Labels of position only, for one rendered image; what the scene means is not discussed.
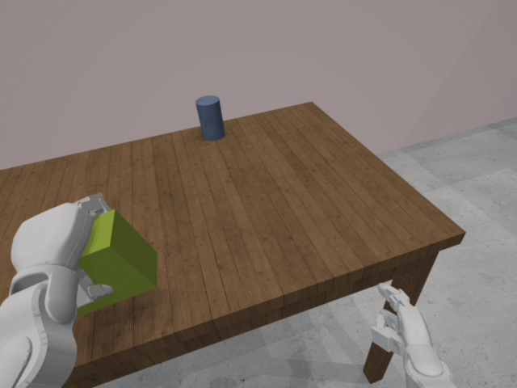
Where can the table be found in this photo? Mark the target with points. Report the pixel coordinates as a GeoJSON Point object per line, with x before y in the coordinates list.
{"type": "Point", "coordinates": [286, 212]}

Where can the sponge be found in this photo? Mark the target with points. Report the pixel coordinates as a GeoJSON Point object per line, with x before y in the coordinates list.
{"type": "Point", "coordinates": [117, 255]}

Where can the right robot hand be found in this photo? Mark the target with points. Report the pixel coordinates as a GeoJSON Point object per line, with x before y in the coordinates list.
{"type": "Point", "coordinates": [406, 328]}

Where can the right robot forearm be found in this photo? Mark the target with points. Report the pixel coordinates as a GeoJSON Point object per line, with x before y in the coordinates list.
{"type": "Point", "coordinates": [425, 368]}

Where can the left robot hand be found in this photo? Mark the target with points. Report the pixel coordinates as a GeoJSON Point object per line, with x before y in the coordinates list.
{"type": "Point", "coordinates": [59, 236]}

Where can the left robot forearm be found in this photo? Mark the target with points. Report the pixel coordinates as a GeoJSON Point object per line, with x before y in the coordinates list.
{"type": "Point", "coordinates": [37, 345]}

